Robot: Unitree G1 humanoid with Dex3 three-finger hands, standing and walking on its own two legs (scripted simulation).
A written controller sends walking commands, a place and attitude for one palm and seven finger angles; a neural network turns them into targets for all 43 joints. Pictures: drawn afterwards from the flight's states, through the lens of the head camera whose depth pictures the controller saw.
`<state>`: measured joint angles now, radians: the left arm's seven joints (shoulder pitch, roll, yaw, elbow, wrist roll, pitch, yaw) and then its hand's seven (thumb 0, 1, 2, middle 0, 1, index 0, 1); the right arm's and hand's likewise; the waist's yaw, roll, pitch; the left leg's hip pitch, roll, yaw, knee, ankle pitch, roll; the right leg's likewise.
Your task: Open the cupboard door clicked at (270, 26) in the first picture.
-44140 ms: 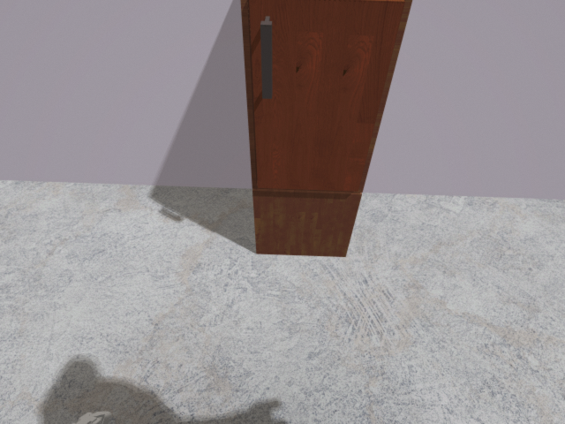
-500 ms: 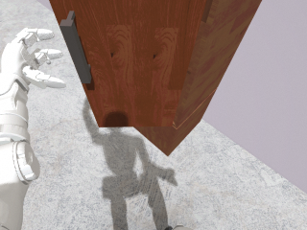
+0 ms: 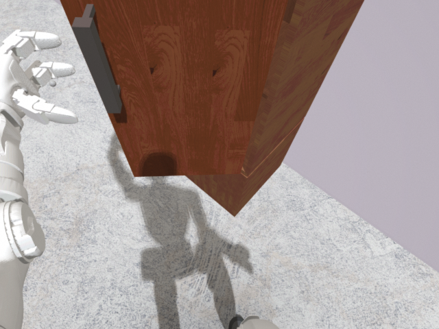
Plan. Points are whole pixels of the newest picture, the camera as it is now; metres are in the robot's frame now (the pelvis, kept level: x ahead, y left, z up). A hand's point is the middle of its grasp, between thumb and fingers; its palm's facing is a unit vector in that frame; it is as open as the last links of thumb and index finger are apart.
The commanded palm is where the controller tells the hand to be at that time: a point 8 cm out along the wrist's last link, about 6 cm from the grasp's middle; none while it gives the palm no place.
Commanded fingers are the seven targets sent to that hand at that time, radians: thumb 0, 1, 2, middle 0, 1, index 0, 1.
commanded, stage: slide the fingers in behind the handle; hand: left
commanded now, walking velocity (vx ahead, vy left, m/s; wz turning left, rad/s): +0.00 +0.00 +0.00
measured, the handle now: (103, 64) +0.55 +0.18 +0.14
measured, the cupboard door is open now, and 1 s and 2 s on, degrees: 45 45 46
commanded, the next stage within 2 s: close the thumb around the handle in 1.48 s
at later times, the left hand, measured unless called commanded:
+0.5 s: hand (73, 87) +0.49 +0.22 +0.14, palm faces +0.00 -1.00 +0.01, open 14.0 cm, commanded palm +0.47 +0.26 +0.14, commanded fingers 0.00 -0.50 0.30 -0.30 -1.20 -0.30 -1.20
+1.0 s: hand (106, 85) +0.49 +0.17 +0.14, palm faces -0.01 -1.00 +0.00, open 14.0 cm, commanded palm +0.47 +0.22 +0.14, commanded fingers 0.00 -0.50 0.30 -0.30 -1.20 -0.30 -1.20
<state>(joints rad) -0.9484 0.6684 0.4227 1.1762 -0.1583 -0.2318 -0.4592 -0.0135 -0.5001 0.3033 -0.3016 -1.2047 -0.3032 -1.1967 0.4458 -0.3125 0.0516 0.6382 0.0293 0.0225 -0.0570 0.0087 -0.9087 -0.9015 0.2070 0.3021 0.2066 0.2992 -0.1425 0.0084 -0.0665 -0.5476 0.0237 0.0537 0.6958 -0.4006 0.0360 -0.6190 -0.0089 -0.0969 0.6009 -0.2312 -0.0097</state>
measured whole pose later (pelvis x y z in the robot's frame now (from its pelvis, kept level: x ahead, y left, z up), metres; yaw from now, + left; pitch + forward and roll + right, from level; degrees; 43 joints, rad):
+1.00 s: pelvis +0.00 -0.01 +0.00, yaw +0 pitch +12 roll -1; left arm -0.93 0.46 0.36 1.14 -0.11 -0.24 -0.23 -0.01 -0.50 0.30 -0.30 -1.20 -0.31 -1.20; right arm 0.41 -0.28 0.04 0.65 0.02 -0.01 -0.02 0.01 -0.91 -0.90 0.21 0.30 0.21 0.30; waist -0.13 0.03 -0.07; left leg -0.49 0.02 0.07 0.67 -0.40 0.03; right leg -0.59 -0.01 -0.08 0.61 -0.24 -0.02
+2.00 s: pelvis +0.01 +0.00 +0.00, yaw -1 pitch +13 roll -1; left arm -0.91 0.42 0.36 1.12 -0.10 -0.25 -0.19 -0.01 0.21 0.61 -0.35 -1.28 -0.35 -1.27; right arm 0.43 -0.27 0.04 0.65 0.01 -0.02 -0.01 0.01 -0.91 -0.90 0.21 0.30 0.21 0.30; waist -0.13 0.04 -0.08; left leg -0.49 0.02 0.07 0.67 -0.40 0.03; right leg -0.59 -0.01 -0.07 0.61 -0.25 -0.01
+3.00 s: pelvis +0.01 -0.01 +0.02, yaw -2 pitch +5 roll +0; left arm -0.20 0.08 0.16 0.18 -0.18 -0.02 0.06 0.02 0.64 0.70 -0.33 -1.34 -0.32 -1.27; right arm 0.22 -0.23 0.02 0.57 0.04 0.00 0.00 0.01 -0.91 -0.90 0.20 0.30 0.20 0.30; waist -0.02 0.06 -0.08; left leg -0.23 0.02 0.10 0.51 -0.36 0.02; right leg -0.37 0.01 -0.04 0.52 -0.23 -0.02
